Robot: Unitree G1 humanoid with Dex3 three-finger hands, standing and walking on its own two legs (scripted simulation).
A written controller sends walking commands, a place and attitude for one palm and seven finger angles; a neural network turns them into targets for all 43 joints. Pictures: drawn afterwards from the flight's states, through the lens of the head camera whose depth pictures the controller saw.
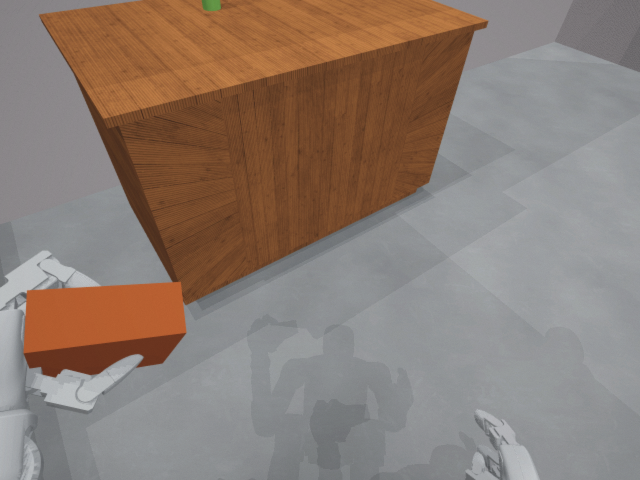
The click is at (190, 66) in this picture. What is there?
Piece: table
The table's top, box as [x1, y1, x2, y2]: [39, 0, 487, 128]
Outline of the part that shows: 39,14 43,24 107,128 483,28 486,26 487,20 432,0 220,0 221,8 216,11 204,10 202,8 201,0 140,0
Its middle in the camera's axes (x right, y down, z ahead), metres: -0.16 -0.73 +1.29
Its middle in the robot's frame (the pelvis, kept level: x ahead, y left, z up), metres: +1.45 +0.23 +0.04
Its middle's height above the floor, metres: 0.81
